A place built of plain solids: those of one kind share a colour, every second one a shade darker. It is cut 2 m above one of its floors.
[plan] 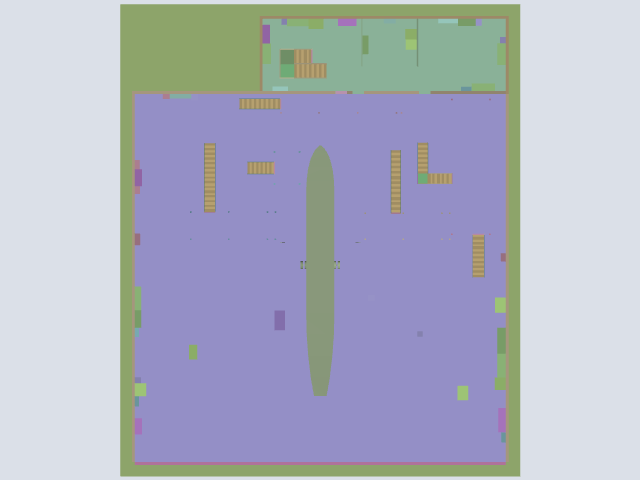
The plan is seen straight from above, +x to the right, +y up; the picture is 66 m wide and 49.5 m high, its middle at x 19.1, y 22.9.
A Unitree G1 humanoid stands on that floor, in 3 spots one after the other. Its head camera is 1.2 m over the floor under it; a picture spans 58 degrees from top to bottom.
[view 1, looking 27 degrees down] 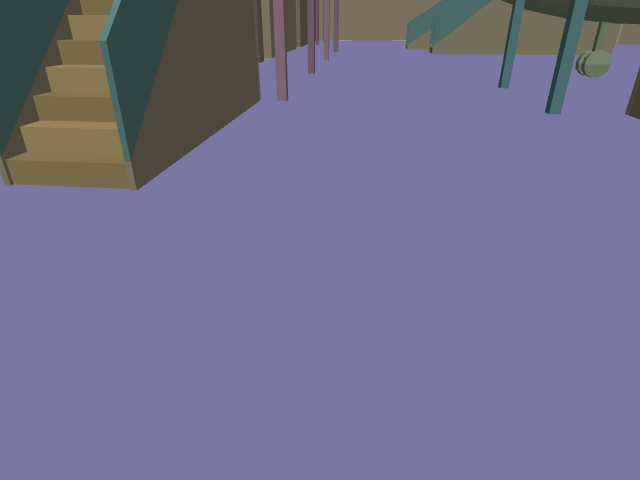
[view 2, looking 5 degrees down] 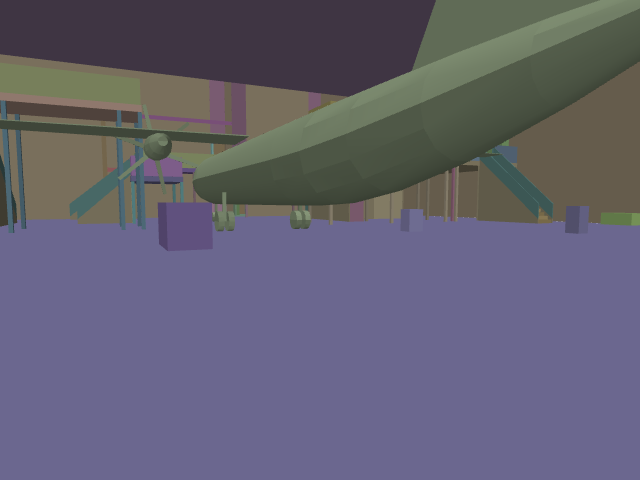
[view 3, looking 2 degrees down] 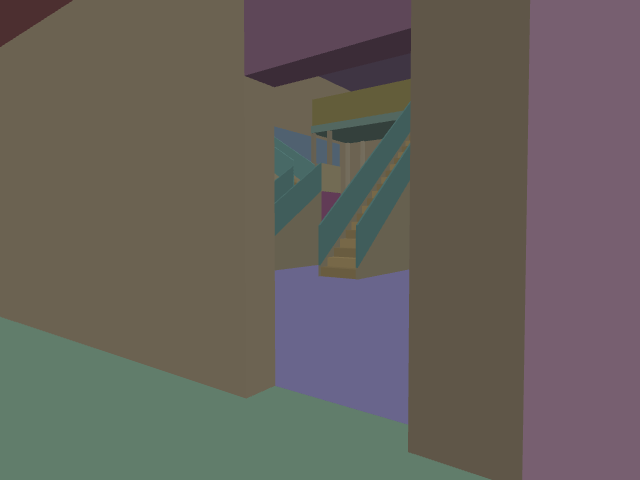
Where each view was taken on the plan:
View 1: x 7.73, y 34.62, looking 6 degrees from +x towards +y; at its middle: floor_bay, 2.64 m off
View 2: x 13.13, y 2.50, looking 64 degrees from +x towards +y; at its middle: floor_bay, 13.77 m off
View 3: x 21.50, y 40.34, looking -54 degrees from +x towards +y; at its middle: rail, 10.08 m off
